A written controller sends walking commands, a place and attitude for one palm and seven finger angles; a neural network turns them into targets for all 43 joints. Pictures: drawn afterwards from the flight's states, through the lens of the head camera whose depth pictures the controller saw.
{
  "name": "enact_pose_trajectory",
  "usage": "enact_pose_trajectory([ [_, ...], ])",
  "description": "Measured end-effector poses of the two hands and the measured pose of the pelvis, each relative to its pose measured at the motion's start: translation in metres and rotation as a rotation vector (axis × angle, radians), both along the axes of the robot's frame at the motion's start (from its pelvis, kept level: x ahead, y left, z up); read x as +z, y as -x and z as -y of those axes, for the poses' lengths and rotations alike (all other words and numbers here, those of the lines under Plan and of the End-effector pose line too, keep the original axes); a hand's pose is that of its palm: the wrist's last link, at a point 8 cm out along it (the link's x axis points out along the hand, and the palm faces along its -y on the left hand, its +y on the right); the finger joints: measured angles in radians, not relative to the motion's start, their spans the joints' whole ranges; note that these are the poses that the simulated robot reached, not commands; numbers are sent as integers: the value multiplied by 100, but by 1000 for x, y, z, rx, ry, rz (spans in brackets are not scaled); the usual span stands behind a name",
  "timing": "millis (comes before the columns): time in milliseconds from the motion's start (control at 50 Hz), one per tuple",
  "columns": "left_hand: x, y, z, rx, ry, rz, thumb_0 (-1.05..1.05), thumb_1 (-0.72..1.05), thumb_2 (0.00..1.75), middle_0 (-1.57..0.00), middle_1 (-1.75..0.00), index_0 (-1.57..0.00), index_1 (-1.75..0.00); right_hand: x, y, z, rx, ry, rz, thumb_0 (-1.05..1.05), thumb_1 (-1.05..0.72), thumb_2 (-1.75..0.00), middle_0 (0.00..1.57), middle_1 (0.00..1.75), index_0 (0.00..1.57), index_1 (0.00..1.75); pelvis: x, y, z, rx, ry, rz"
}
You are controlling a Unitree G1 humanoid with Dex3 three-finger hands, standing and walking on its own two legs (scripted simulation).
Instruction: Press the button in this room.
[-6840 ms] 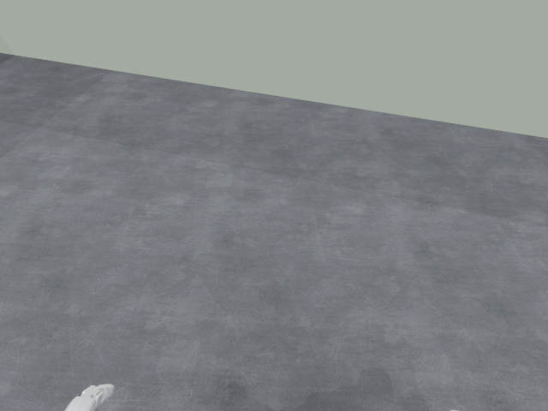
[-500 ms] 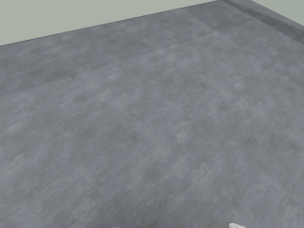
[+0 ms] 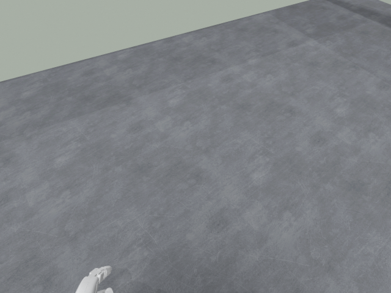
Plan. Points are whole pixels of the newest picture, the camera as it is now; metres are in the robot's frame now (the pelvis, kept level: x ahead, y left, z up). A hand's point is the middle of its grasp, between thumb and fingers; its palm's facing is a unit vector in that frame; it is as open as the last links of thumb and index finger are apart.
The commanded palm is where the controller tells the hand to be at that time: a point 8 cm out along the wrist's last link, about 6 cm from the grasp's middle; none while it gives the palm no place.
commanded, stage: turn or walk to find it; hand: left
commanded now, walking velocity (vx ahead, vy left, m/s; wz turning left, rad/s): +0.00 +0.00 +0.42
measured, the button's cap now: out of the picture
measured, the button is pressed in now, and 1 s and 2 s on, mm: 0 0 0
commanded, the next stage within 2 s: none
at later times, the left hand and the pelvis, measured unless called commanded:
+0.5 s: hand out of the picture -0.06 +0.23 -0.18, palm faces +0.31 -0.92 -0.23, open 7.4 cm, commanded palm none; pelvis -0.03 +0.02 -0.01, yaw +15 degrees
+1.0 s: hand out of the picture -0.02 +0.24 -0.14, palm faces +0.41 -0.87 -0.27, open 7.4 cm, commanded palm none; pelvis -0.06 +0.01 +0.00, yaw +25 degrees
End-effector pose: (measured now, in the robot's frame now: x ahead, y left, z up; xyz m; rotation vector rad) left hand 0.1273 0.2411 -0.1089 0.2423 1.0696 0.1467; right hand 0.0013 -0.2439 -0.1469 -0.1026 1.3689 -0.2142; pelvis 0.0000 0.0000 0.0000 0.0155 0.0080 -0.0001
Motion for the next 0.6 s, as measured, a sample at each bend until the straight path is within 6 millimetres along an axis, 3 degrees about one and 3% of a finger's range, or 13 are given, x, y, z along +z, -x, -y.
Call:
enact_pose_trajectory([
  [140,11,50,18,84,-7,-33,1,90,90,-21,-30,-20,-30,0,4,24,51,-16,-35,1,-90,-90,20,30,20,30,8,9,16,74,-17,24],
  [300,-1,112,15,212,22,-100,1,90,90,-21,-30,-20,-30,6,-23,27,164,13,-40,1,-91,-90,19,30,20,30,9,16,14,163,-15,26],
  [400,-16,160,-2,296,45,-172,1,91,90,-21,-30,-20,-30,12,-62,5,264,42,13,1,-91,-90,19,30,20,30,5,24,0,209,-7,16],
  [500,-42,210,-32,388,78,-244,1,90,90,-21,-30,-20,-30,19,-106,-35,372,77,133,1,-91,-90,19,30,20,30,-8,33,-24,259,10,16],
  [600,-39,233,-51,432,85,-291,1,91,90,-20,-30,-20,-30,38,-123,-69,431,78,216,0,-91,-90,20,30,20,30,2,40,-37,279,31,26],
])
